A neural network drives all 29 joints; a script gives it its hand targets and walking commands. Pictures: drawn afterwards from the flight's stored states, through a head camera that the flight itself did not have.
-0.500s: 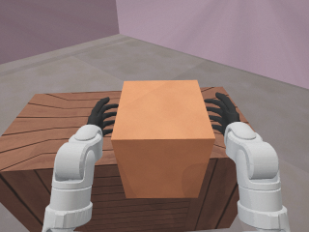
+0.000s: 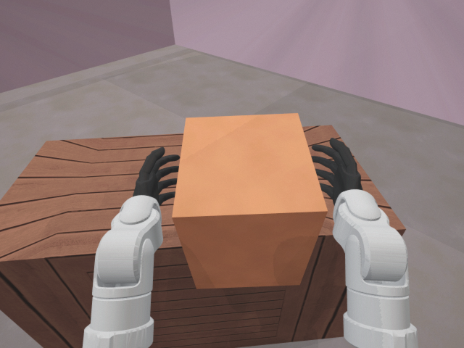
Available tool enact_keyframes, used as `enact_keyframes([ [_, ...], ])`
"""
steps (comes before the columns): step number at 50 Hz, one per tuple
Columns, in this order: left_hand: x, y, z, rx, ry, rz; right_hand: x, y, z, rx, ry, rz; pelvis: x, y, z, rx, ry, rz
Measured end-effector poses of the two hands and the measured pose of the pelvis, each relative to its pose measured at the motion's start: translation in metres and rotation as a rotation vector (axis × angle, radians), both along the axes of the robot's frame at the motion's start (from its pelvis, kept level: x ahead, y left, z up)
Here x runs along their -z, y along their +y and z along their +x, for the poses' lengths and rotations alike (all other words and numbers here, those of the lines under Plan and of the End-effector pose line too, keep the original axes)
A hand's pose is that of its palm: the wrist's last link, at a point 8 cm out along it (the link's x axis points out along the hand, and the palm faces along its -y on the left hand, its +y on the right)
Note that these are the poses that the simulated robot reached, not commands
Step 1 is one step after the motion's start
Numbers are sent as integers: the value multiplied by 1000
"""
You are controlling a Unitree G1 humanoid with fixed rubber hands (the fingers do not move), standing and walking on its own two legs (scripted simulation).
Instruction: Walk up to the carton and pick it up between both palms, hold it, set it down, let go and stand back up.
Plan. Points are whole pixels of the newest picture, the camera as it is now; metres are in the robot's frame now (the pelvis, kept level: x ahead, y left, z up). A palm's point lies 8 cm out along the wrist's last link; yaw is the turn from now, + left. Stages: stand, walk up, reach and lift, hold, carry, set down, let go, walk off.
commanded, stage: hold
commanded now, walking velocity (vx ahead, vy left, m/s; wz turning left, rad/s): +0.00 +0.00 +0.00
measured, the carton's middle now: (245, 204) +0.37 +0.00 +0.10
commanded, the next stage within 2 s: none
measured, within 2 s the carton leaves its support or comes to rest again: neither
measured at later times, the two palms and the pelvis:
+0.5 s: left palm (138, 214) +0.29 +0.16 +0.16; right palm (339, 207) +0.29 -0.14 +0.18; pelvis +0.00 +0.00 +0.00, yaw +0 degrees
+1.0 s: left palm (139, 189) +0.31 +0.16 +0.19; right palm (337, 181) +0.32 -0.14 +0.20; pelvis +0.00 +0.00 +0.00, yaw +0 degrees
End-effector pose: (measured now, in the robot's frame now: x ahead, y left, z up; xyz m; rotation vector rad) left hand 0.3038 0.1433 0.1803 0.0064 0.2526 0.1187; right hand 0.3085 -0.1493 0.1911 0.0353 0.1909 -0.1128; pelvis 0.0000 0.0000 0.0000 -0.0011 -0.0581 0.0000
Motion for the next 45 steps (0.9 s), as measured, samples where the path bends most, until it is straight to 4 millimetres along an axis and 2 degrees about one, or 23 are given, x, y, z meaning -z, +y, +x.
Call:
enact_keyframes([
  [9, 11, -4, -6, 14, 28, 8, 10, -5, -11, 1, 27, -2, 1, -6, -3, 1, -8, 1],
  [20, 19, 11, -15, 24, 60, 12, 16, 8, -16, -33, 60, -26, 2, -1, -3, -1, -7, 1],
  [30, 10, 16, -16, 50, 52, 15, 8, 11, -20, -37, 57, -38, 2, 8, -4, 3, -2, 0],
  [45, -6, 15, 5, 12, 43, 7, -9, 11, 5, -57, 47, -43, 4, 6, -3, 14, 10, 0],
])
